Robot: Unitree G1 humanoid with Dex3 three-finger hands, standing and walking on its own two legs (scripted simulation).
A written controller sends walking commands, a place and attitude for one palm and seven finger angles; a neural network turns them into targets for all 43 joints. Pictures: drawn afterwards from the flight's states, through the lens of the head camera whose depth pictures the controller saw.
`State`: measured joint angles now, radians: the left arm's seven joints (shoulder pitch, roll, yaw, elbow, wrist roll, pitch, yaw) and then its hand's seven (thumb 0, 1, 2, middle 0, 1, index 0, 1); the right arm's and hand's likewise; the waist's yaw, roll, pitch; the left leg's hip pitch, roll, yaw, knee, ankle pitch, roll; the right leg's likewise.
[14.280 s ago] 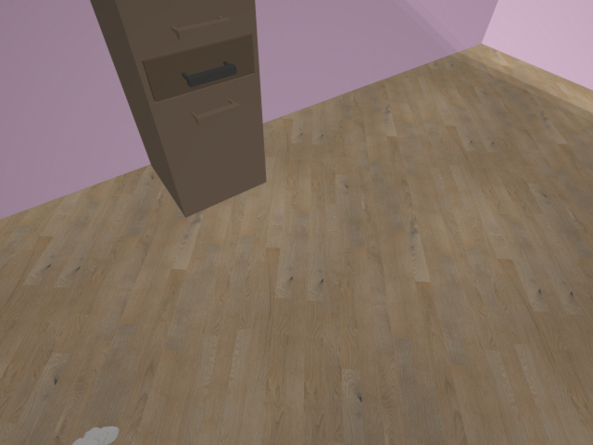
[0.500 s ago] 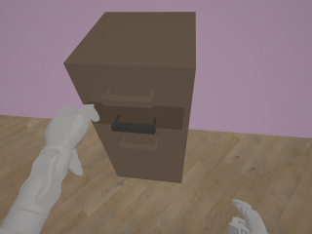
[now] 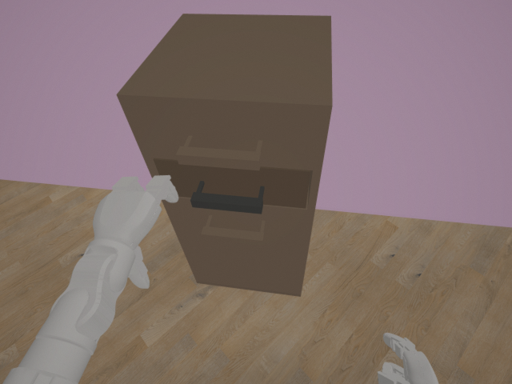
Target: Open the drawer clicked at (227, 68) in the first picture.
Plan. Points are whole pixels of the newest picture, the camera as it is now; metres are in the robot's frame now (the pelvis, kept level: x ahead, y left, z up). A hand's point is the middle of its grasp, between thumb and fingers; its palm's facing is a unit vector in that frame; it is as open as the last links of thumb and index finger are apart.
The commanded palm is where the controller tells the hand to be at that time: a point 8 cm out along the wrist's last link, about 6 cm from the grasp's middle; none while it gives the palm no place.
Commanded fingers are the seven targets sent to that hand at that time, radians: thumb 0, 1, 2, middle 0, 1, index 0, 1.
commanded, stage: move the hooked fingers above the handle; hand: left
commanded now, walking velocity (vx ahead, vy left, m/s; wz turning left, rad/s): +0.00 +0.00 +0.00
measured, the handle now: (229, 195) +0.55 +0.15 -0.11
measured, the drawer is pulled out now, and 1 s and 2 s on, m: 0.00 0.00 0.00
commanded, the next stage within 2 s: relax the arm and regain balance in 1.94 s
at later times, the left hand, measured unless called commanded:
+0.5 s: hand (188, 215) +0.39 +0.18 +0.02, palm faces -0.01 -0.08 -1.00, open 13.8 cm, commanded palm +0.37 +0.19 +0.08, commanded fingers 0.00 -0.50 0.30 -0.30 -1.20 -0.30 -1.20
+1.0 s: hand (211, 207) +0.44 +0.15 -0.02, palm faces +0.00 -0.04 -1.00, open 13.8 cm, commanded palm +0.43 +0.15 +0.03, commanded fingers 0.00 -0.50 0.30 -0.30 -1.20 -0.30 -1.20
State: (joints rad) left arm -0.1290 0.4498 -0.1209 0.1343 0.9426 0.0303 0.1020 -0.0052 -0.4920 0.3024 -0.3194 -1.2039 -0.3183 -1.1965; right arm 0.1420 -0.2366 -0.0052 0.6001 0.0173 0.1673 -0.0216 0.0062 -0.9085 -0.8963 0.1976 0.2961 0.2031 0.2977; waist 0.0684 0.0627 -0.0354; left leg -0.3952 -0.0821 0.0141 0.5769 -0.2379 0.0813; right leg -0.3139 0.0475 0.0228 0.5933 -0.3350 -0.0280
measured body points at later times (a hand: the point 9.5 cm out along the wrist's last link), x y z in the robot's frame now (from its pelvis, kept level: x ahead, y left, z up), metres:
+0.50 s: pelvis +0.01 -0.01 -0.01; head +0.05 -0.02 +0.43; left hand +0.38 +0.18 +0.07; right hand +0.12 -0.26 -0.14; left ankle +0.03 +0.06 -0.73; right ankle -0.02 -0.11 -0.73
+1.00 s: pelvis +0.02 -0.02 -0.03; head +0.08 -0.03 +0.42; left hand +0.43 +0.15 +0.03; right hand +0.09 -0.29 -0.16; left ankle +0.03 +0.06 -0.73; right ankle -0.02 -0.11 -0.73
